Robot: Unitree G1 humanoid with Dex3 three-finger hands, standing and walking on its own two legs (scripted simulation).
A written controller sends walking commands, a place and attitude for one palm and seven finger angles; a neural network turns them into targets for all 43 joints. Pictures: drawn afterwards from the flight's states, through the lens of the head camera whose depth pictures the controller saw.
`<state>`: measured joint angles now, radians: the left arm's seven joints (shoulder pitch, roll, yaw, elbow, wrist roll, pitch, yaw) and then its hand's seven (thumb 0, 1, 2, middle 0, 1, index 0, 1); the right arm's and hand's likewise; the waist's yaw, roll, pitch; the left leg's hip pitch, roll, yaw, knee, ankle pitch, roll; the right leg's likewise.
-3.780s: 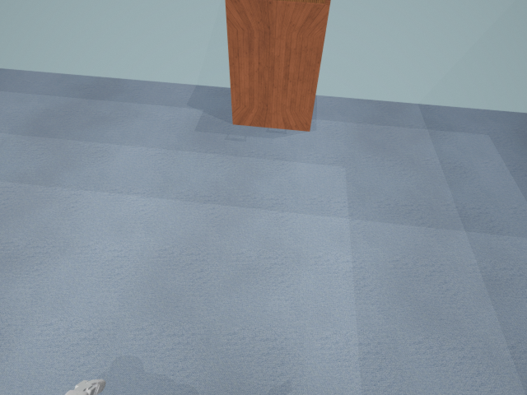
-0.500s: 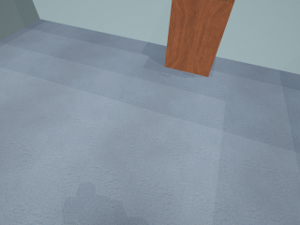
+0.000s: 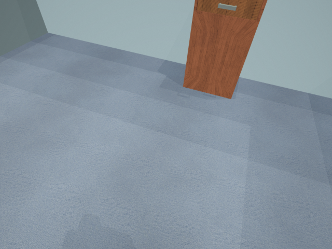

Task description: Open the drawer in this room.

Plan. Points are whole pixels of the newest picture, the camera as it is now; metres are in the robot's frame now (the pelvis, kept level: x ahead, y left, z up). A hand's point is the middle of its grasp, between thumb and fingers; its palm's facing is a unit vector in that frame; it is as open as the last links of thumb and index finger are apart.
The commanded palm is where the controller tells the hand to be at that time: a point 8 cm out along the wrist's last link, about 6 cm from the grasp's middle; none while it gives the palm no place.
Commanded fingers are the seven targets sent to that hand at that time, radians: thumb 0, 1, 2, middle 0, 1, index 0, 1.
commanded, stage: turn or walk to find it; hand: left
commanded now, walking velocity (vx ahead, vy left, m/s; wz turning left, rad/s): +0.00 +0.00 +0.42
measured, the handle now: (227, 6) +1.69 -0.34 +0.04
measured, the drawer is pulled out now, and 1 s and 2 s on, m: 0.00 0.00 0.00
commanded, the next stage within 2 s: stand and wait in 0.24 s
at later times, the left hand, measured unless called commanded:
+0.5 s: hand (118, 232) +0.21 +0.15 -0.16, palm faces -0.02 -0.97 -0.23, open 7.3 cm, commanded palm none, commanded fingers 0.00 0.90 0.90 -0.20 -0.30 -0.20 -0.30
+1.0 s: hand (117, 241) +0.18 +0.15 -0.17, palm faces +0.05 -0.98 -0.18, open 7.4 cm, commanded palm none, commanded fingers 0.00 0.90 0.90 -0.20 -0.30 -0.20 -0.30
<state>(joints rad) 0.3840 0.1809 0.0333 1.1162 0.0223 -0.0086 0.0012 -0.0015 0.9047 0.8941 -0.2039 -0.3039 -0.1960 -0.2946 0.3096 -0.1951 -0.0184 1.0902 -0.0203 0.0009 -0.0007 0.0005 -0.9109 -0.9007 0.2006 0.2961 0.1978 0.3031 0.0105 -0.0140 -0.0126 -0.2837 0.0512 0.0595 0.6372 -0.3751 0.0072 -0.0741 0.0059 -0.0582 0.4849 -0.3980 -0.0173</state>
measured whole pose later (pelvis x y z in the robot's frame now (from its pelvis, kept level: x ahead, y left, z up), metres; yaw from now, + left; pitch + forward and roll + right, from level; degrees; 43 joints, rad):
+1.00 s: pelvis +0.22 -0.02 +0.01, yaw +0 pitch +0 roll +0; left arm 0.32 0.16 0.00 1.16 0.01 -0.01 0.03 0.00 0.91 0.89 -0.20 -0.30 -0.20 -0.29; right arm 0.15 -0.15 -0.01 1.09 0.00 -0.03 -0.03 -0.01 -0.92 -0.90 0.20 0.30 0.20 0.30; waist 0.02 -0.01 0.01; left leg -0.14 0.04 0.16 0.44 -0.30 0.01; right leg -0.09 -0.08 -0.17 0.42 -0.31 0.03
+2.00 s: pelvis +0.48 -0.05 +0.00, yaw -10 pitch -2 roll +2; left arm 0.16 0.14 0.02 0.99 0.02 -0.04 0.01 -0.01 0.91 0.89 -0.20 -0.30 -0.19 -0.29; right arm 0.30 -0.17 -0.04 1.11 -0.02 0.00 0.00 0.00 -0.92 -0.90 0.20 0.30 0.20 0.30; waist -0.03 0.02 0.03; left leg -0.26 0.07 0.18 0.61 -0.35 -0.01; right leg -0.33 -0.06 -0.10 0.60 -0.24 -0.02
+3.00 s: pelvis +0.55 -0.05 +0.01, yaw -10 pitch -1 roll +0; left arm 0.28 0.14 0.00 1.15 0.01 -0.01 0.03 0.00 0.91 0.89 -0.20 -0.30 -0.20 -0.29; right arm 0.29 -0.12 0.00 1.16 0.00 -0.02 -0.03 0.00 -0.91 -0.90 0.20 0.30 0.20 0.30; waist 0.00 -0.01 0.04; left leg -0.09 0.05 0.11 0.39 -0.28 -0.01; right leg -0.14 -0.04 -0.12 0.40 -0.23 0.00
